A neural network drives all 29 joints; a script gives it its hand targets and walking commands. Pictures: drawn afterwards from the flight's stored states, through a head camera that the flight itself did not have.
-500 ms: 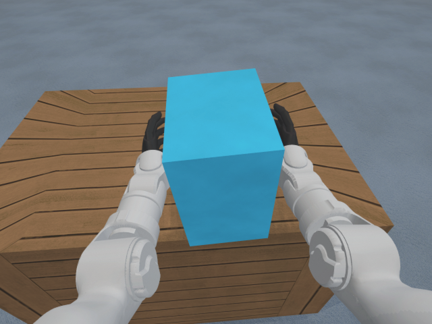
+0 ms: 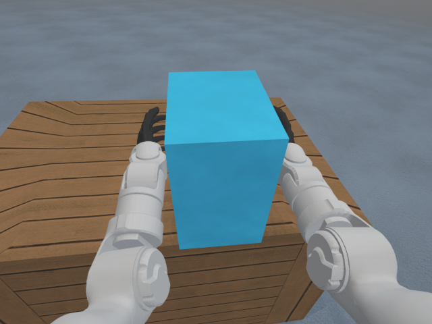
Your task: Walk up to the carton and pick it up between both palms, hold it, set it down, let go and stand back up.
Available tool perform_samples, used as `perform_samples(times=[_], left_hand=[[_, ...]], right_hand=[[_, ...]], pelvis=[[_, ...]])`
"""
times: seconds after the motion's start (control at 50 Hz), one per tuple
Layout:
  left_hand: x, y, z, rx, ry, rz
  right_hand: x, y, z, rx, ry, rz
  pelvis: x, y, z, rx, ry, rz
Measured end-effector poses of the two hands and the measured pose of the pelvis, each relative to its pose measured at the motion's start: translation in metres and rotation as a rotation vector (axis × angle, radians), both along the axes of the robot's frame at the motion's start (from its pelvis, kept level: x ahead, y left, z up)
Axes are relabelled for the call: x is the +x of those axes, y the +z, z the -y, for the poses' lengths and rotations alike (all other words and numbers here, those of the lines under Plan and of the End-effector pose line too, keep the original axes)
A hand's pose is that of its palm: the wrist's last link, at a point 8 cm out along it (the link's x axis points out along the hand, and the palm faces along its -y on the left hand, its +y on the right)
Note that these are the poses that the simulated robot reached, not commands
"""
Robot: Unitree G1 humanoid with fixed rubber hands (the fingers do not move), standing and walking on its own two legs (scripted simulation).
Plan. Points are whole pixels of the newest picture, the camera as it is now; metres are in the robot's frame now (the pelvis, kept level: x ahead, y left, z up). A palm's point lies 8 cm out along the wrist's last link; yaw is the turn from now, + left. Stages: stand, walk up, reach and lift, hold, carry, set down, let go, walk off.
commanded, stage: reach and lift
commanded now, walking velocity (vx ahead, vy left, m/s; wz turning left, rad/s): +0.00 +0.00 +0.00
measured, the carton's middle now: (216, 160) +0.40 +0.01 +0.15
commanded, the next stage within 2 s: hold in 1.36 s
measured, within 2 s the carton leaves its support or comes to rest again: neither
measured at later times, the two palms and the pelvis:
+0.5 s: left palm (143, 138) +0.40 +0.14 +0.20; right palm (285, 135) +0.40 -0.11 +0.21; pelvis +0.00 +0.00 +0.00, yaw +2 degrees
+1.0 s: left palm (146, 130) +0.40 +0.14 +0.22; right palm (290, 128) +0.40 -0.12 +0.22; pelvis +0.02 +0.00 +0.00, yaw +2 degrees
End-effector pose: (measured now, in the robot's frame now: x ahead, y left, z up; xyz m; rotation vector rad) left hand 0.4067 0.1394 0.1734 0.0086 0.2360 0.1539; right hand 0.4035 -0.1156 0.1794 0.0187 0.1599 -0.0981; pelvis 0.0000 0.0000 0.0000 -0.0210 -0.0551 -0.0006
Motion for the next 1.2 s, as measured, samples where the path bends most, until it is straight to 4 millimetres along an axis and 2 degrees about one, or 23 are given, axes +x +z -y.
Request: perform_samples(times=[0.1, 0.4, 0.56, 0.88, 1.2], left_hand=[[-0.003, 0.004, 0.002, 0.007, 0.007, 0.004], [-0.007, 0.027, -0.001, 0.022, 0.002, 0.026], [-0.013, 0.028, -0.004, 0.016, 0.008, 0.028], [-0.007, 0.041, 0.002, 0.032, 0.003, 0.044], [-0.011, 0.050, 0.004, 0.014, 0.002, 0.056]], right_hand=[[-0.001, 0.002, 0.002, 0.002, 0.008, 0.006], [-0.004, 0.030, 0.000, -0.008, 0.005, 0.012], [-0.008, 0.031, -0.004, 0.009, 0.013, 0.007], [-0.002, 0.039, 0.003, 0.022, 0.008, 0.021], [-0.003, 0.050, 0.004, 0.030, 0.018, 0.025]], pelvis=[[-0.003, -0.001, 0.000, -0.004, 0.005, -0.010], [-0.001, -0.001, 0.004, -0.004, 0.027, 0.000], [0.004, -0.002, 0.003, -0.006, 0.038, 0.017], [0.015, -0.002, -0.001, -0.007, 0.026, 0.020], [0.024, -0.002, 0.004, -0.003, 0.032, 0.056]])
